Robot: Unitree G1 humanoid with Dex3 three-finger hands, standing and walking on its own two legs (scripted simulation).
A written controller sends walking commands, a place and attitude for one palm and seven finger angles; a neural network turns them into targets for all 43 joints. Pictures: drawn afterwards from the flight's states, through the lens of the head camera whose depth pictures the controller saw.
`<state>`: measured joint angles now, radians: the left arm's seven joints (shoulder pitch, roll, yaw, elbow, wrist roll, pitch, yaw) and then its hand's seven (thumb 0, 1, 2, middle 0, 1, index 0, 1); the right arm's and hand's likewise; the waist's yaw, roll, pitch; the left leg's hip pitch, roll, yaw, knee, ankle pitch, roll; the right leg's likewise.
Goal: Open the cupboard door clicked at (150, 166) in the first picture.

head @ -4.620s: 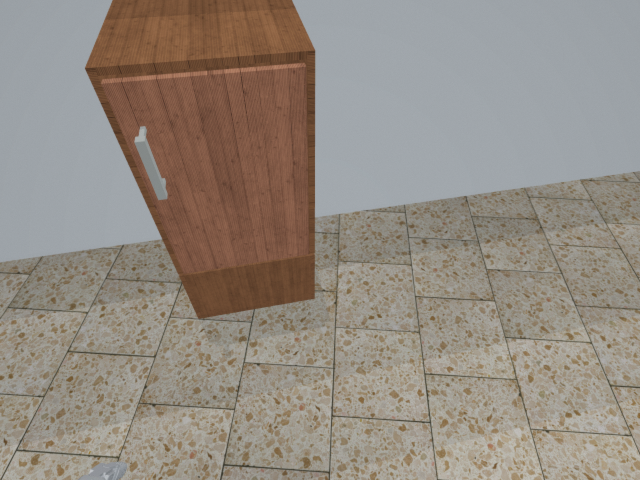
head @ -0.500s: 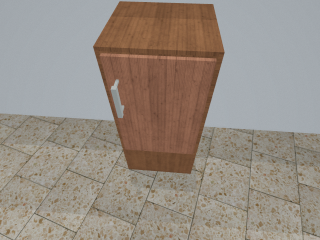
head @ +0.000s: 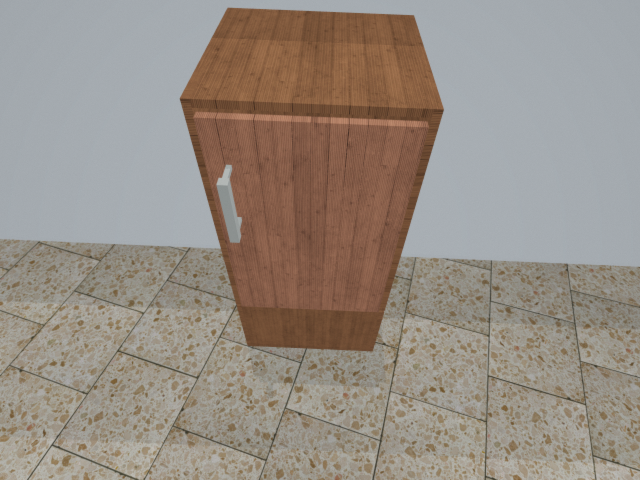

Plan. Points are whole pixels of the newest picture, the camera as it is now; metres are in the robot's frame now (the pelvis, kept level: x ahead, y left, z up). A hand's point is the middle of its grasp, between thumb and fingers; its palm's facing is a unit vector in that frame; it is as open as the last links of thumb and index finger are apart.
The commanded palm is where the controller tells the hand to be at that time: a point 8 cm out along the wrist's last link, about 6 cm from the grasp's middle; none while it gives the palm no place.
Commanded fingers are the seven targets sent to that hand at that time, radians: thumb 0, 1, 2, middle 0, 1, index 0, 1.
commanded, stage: look again from close up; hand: left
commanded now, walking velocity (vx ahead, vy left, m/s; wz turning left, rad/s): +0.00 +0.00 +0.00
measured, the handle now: (231, 205) +0.58 +0.21 -0.05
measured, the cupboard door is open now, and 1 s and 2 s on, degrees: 0 0 0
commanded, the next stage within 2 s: shuffle to correct the standing spot in 0.42 s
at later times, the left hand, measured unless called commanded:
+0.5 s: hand out of the picture +0.03 +0.15 -0.16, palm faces +0.02 -0.97 -0.24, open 7.3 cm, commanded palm none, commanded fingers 0.00 0.90 0.90 -0.20 -0.30 -0.20 -0.30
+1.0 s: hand out of the picture +0.05 +0.15 -0.18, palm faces +0.05 -0.98 -0.22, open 7.4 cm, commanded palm none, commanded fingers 0.00 0.90 0.90 -0.20 -0.30 -0.20 -0.30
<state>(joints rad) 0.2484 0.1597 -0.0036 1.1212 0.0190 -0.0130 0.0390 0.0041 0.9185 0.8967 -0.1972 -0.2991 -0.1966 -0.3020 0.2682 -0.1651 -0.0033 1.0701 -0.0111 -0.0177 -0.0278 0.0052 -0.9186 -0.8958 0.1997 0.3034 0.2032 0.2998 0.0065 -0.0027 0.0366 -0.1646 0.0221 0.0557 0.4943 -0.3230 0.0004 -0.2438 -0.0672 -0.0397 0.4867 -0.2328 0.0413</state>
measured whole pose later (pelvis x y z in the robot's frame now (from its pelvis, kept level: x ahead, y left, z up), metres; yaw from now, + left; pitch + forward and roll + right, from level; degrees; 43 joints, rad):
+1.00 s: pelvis +0.04 -0.03 -0.01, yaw +0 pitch +0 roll +1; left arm 0.24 0.16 0.03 1.09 0.02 -0.01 0.02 0.00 0.91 0.90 -0.20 -0.30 -0.20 -0.30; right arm 0.31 -0.14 0.00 1.10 -0.02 -0.02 -0.04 0.00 -0.90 -0.90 0.20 0.30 0.20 0.30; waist 0.01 0.01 0.07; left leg -0.12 0.05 0.05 0.53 -0.40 -0.04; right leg -0.25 -0.05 -0.04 0.62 -0.36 0.01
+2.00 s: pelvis +0.02 -0.02 +0.00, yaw -1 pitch -1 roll +1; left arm 0.24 0.16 0.00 1.10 0.02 -0.01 0.02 0.00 0.91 0.90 -0.20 -0.30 -0.20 -0.30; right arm 0.29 -0.15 0.01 1.11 -0.01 -0.02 -0.03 0.00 -0.90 -0.90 0.20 0.30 0.20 0.30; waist 0.00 0.01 0.06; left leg -0.15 0.03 0.07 0.49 -0.32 -0.02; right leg -0.23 -0.05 -0.03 0.54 -0.30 0.01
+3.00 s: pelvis -0.05 -0.03 -0.11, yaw +2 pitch +15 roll -3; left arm 0.24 0.27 0.24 0.05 -0.28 -0.35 -0.38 0.01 0.31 0.64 -0.24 -0.68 -0.24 -0.68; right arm 0.20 -0.18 0.04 0.56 0.02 -0.23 -0.06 0.01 -0.90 -0.90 0.20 0.30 0.21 0.30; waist 0.02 0.02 -0.11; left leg -1.01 0.06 -0.06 1.30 -0.55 -0.03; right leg -1.00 -0.05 -0.12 1.23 -0.49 -0.01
